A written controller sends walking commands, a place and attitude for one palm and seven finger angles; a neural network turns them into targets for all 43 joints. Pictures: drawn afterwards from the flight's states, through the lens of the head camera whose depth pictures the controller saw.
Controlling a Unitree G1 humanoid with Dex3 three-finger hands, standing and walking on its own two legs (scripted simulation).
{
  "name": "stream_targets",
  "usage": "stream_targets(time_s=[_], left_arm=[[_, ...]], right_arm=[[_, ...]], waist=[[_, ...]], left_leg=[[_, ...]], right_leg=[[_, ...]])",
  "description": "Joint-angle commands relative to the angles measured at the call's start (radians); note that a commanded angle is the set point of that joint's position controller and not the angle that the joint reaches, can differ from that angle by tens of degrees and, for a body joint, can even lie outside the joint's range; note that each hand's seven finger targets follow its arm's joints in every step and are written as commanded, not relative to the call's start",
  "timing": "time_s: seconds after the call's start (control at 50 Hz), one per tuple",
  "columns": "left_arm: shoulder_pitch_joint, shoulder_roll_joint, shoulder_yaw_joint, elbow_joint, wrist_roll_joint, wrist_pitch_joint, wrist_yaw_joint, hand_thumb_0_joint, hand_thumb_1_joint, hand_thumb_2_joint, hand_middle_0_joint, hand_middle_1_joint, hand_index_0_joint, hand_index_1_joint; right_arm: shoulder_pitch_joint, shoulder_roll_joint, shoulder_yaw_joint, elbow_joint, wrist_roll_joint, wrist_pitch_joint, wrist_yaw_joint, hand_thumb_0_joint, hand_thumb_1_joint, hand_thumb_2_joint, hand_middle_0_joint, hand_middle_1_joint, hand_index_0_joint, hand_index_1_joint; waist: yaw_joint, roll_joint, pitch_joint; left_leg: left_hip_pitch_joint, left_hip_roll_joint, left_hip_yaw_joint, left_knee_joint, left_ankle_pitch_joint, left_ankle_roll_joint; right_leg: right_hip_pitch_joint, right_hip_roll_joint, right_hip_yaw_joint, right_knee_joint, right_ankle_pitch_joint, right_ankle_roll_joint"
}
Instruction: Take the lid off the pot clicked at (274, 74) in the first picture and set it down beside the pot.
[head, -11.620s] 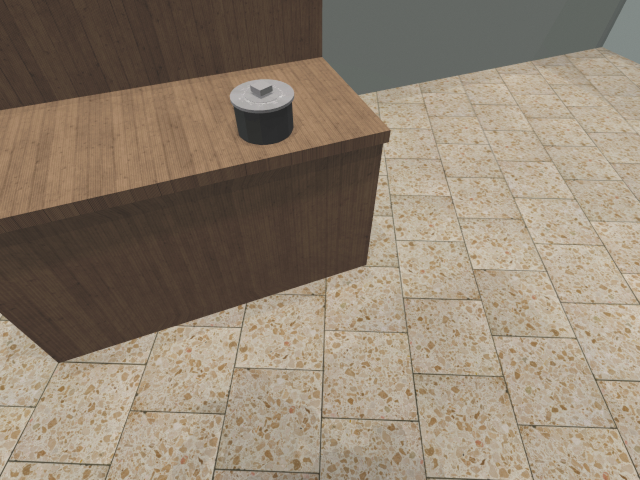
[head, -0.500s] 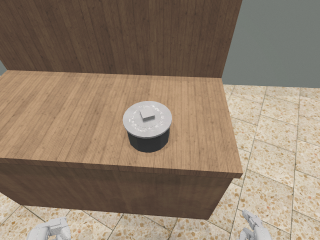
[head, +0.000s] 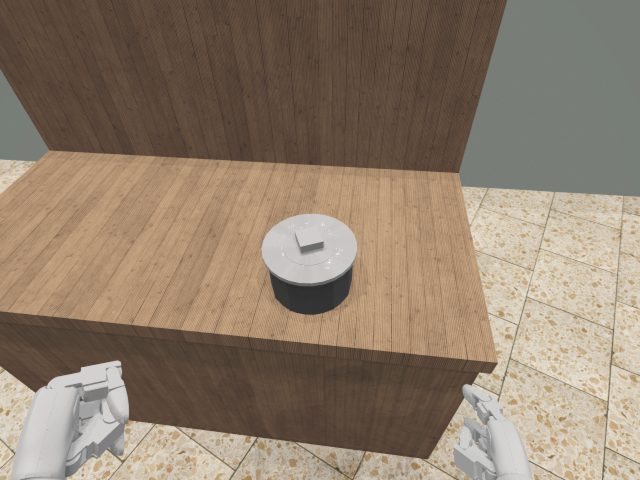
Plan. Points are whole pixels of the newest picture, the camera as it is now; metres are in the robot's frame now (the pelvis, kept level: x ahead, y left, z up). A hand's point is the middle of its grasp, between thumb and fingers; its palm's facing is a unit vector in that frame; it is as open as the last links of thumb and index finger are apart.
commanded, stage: raise the hand higher, near the body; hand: left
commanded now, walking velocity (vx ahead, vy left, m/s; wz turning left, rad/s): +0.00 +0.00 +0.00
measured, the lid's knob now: (309, 239) +0.50 +0.09 +0.00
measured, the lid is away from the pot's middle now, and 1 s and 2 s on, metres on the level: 0.00 0.00 0.00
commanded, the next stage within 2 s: reach forward and open the fingers in 0.02 s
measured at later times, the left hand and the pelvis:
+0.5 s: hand (99, 405) +0.16 +0.26 +0.07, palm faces -0.25 -0.10 -0.96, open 3.2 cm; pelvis -0.03 +0.00 +0.00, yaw +0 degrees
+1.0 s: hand (114, 359) +0.21 +0.27 +0.07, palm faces -0.22 -0.07 -0.97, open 8.8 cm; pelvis -0.04 +0.02 +0.00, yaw +0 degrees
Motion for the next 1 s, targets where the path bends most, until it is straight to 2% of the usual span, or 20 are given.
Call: stream_targets(time_s=[0.0, 0.1, 0.12, 0.14, 0.2, 0.28, 0.38, 0.46, 0.48, 0.5, 0.52, 0.54, 0.56, 0.58, 0.66, 0.68, 0.76, 0.82, 0.96, 0.98], left_arm=[[-0.058, 0.155, 0.123, -0.247, -0.011, -0.076, 0.018, 0.000, 0.900, 0.900, -1.300, -1.500, -1.300, -1.500], [-0.077, 0.168, 0.146, -0.286, -0.017, -0.094, 0.021, 0.000, 0.900, 0.900, -1.300, -1.500, -1.300, -1.500], [-0.147, 0.371, 0.082, -0.335, 0.408, -0.025, 0.045, 0.000, 0.886, 0.879, -1.272, -1.495, -1.272, -1.495], [-0.134, 0.275, 0.070, -0.353, 0.419, 0.016, 0.059, 0.000, 0.871, 0.859, -1.246, -1.487, -1.246, -1.487], [-0.065, 0.365, 0.076, -0.253, 0.673, 0.110, 0.060, 0.000, 0.791, 0.874, -1.182, -1.434, -1.182, -1.434], [-0.181, 0.482, 0.077, -0.272, 0.833, 0.153, 0.009, 0.000, 0.660, 0.948, -1.145, -1.270, -1.145, -1.270], [-0.305, 0.471, -0.008, -0.151, 0.801, 0.128, -0.143, 0.000, 0.499, 1.039, -1.130, -1.003, -1.130, -1.003], [-0.475, 0.612, 0.079, -0.148, 0.814, 0.064, -0.216, 0.000, 0.380, 1.090, -1.083, -0.861, -1.083, -0.861], [-0.452, 0.552, 0.036, -0.105, 0.806, 0.047, -0.223, 0.000, 0.352, 1.099, -1.071, -0.826, -1.071, -0.826], [-0.469, 0.599, 0.087, -0.071, 0.812, 0.031, -0.227, 0.000, 0.324, 1.107, -1.058, -0.790, -1.058, -0.790], [-0.435, 0.557, 0.063, -0.037, 0.797, 0.024, -0.227, 0.000, 0.296, 1.114, -1.046, -0.755, -1.046, -0.755], [-0.472, 0.585, 0.090, -0.027, 0.806, 0.014, -0.227, 0.000, 0.269, 1.121, -1.033, -0.720, -1.033, -0.720], [-0.493, 0.578, 0.086, -0.033, 0.814, 0.009, -0.227, 0.000, 0.241, 1.128, -1.021, -0.684, -1.021, -0.684], [-0.513, 0.492, 0.002, -0.027, 0.799, 0.007, -0.227, 0.000, 0.214, 1.136, -1.008, -0.649, -1.008, -0.649], [-0.591, 0.567, 0.050, -0.044, 0.831, 0.002, -0.211, 0.000, 0.102, 1.168, -0.959, -0.507, -0.959, -0.507], [-0.607, 0.514, -0.004, -0.023, 0.827, 0.003, -0.210, 0.000, 0.074, 1.177, -0.947, -0.471, -0.947, -0.471], [-0.707, 0.576, 0.034, 0.029, 0.854, 0.015, -0.202, 0.000, -0.042, 1.219, -0.898, -0.329, -0.898, -0.329], [-0.714, 0.507, -0.033, 0.040, 0.840, 0.015, -0.200, 0.000, -0.129, 1.252, -0.862, -0.223, -0.862, -0.223], [-0.791, 0.549, -0.008, 0.071, 0.866, 0.032, -0.199, 0.000, -0.248, 1.304, -0.816, -0.081, -0.816, -0.081], [-0.801, 0.509, -0.048, 0.086, 0.862, 0.035, -0.201, 0.000, -0.249, 1.306, -0.816, -0.081, -0.816, -0.081]], right_arm=[[-0.117, -0.104, -0.045, -0.162, 0.000, -0.052, -0.012, 0.000, -0.900, -0.900, 0.200, 0.300, 0.200, 0.300], [-0.120, -0.108, -0.046, -0.158, 0.001, -0.058, -0.010, 0.000, -0.900, -0.900, 0.200, 0.300, 0.200, 0.300], [-0.121, -0.180, -0.040, -0.158, -0.017, -0.004, 0.005, 0.000, -0.900, -0.900, 0.200, 0.300, 0.200, 0.300], [-0.134, -0.144, -0.050, -0.193, -0.013, 0.027, 0.019, 0.000, -0.900, -0.900, 0.200, 0.300, 0.200, 0.300], [-0.173, -0.164, -0.055, -0.196, 0.000, 0.111, 0.047, 0.000, -0.900, -0.900, 0.200, 0.300, 0.200, 0.300], [-0.234, -0.167, -0.051, -0.217, 0.018, 0.156, 0.059, 0.000, -0.900, -0.900, 0.200, 0.300, 0.200, 0.300], [-0.227, -0.170, -0.062, -0.196, 0.041, 0.155, 0.050, 0.000, -0.900, -0.900, 0.200, 0.300, 0.200, 0.300], [-0.246, -0.179, -0.053, -0.186, 0.035, 0.142, 0.035, 0.000, -0.900, -0.900, 0.200, 0.300, 0.200, 0.300], [-0.212, -0.165, -0.055, -0.186, 0.032, 0.138, 0.034, 0.000, -0.900, -0.900, 0.200, 0.300, 0.200, 0.300], [-0.201, -0.176, -0.054, -0.167, 0.030, 0.145, 0.036, 0.000, -0.900, -0.900, 0.200, 0.300, 0.200, 0.300], [-0.194, -0.170, -0.062, -0.174, 0.032, 0.149, 0.037, 0.000, -0.900, -0.900, 0.200, 0.300, 0.200, 0.300], [-0.198, -0.178, -0.057, -0.164, 0.030, 0.157, 0.042, 0.000, -0.900, -0.900, 0.200, 0.300, 0.200, 0.300], [-0.222, -0.175, -0.057, -0.171, 0.034, 0.151, 0.049, 0.000, -0.900, -0.900, 0.200, 0.300, 0.200, 0.300], [-0.206, -0.164, -0.060, -0.178, 0.036, 0.154, 0.054, 0.000, -0.900, -0.900, 0.200, 0.300, 0.200, 0.300], [-0.228, -0.176, -0.061, -0.178, 0.033, 0.157, 0.066, 0.000, -0.900, -0.900, 0.200, 0.300, 0.200, 0.300], [-0.215, -0.169, -0.062, -0.175, 0.033, 0.158, 0.064, 0.000, -0.900, -0.900, 0.200, 0.300, 0.200, 0.300], [-0.228, -0.179, -0.058, -0.167, 0.036, 0.166, 0.067, 0.000, -0.900, -0.900, 0.200, 0.300, 0.200, 0.300], [-0.212, -0.174, -0.065, -0.165, 0.037, 0.165, 0.068, 0.000, -0.900, -0.900, 0.200, 0.300, 0.200, 0.300], [-0.216, -0.182, -0.063, -0.165, 0.038, 0.169, 0.079, 0.000, -0.900, -0.900, 0.200, 0.300, 0.200, 0.300], [-0.205, -0.177, -0.062, -0.158, 0.037, 0.173, 0.078, 0.000, -0.900, -0.900, 0.200, 0.300, 0.200, 0.300]], waist=[[-0.009, 0.003, -0.038], [-0.004, -0.013, -0.048], [-0.013, 0.036, -0.047], [-0.003, 0.074, -0.058], [0.023, 0.010, -0.101], [0.019, 0.044, -0.197], [-0.025, -0.046, -0.134], [-0.019, -0.003, -0.138], [-0.023, -0.023, -0.124], [-0.013, -0.026, -0.133], [-0.016, -0.035, -0.116], [-0.006, -0.024, -0.125], [-0.008, 0.028, -0.114], [-0.024, 0.021, -0.109], [-0.007, 0.043, -0.143], [-0.020, 0.027, -0.145], [-0.009, 0.049, -0.135], [-0.017, 0.051, -0.160], [-0.012, 0.058, -0.178], [-0.020, 0.029, -0.193]], left_leg=[[0.165, 0.021, 0.001, -0.038, 0.220, 0.027], [0.173, 0.022, 0.001, -0.041, 0.219, 0.026], [0.058, 0.009, 0.016, 0.001, 0.278, 0.039], [0.042, 0.012, 0.022, 0.006, 0.303, 0.036], [0.001, 0.007, 0.028, 0.025, 0.239, 0.026], [0.017, 0.001, 0.010, 0.029, 0.190, 0.033], [0.026, -0.017, -0.003, 0.020, 0.169, 0.055], [0.070, -0.025, -0.014, 0.003, 0.181, 0.059], [0.068, -0.026, -0.010, 0.003, 0.183, 0.061], [0.076, -0.026, -0.013, -0.004, 0.190, 0.057], [0.071, -0.025, -0.012, -0.008, 0.182, 0.058], [0.079, -0.028, -0.012, -0.015, 0.185, 0.055], [0.087, -0.028, -0.013, -0.017, 0.187, 0.052], [0.084, -0.024, -0.010, -0.026, 0.170, 0.051], [0.109, -0.024, -0.021, -0.043, 0.160, 0.051], [0.104, -0.020, -0.015, -0.047, 0.156, 0.051], [0.101, -0.017, -0.033, -0.076, 0.106, 0.048], [0.116, -0.012, -0.041, -0.084, 0.111, 0.047], [0.117, -0.007, -0.054, -0.092, 0.122, 0.044], [0.117, -0.006, -0.050, -0.093, 0.131, 0.044]], right_leg=[[-0.164, -0.014, -0.003, -0.096, 0.267, 0.012], [-0.153, -0.013, -0.002, -0.098, 0.268, 0.013], [-0.246, 0.002, 0.015, -0.020, 0.297, 0.010], [-0.235, -0.005, -0.018, 0.001, 0.293, -0.003], [-0.235, 0.013, 0.025, 0.018, 0.235, -0.019], [-0.192, -0.002, 0.050, 0.016, 0.217, -0.011], [-0.205, -0.009, 0.042, -0.024, 0.263, 0.016], [-0.210, -0.006, 0.047, -0.060, 0.268, 0.014], [-0.195, -0.010, 0.029, -0.052, 0.262, 0.017], [-0.204, -0.007, 0.026, -0.066, 0.259, 0.015], [-0.188, -0.006, 0.024, -0.065, 0.258, 0.015], [-0.199, -0.007, 0.023, -0.077, 0.248, 0.013], [-0.200, -0.001, 0.031, -0.079, 0.252, 0.003], [-0.196, -0.004, 0.012, -0.075, 0.222, 0.008], [-0.188, 0.005, 0.028, -0.092, 0.193, -0.003], [-0.179, 0.003, 0.012, -0.084, 0.178, 0.001], [-0.187, 0.012, 0.015, -0.094, 0.116, -0.010], [-0.180, 0.010, 0.001, -0.087, 0.112, -0.008], [-0.175, 0.019, 0.000, -0.072, 0.128, -0.019], [-0.171, 0.017, -0.009, -0.069, 0.128, -0.014]])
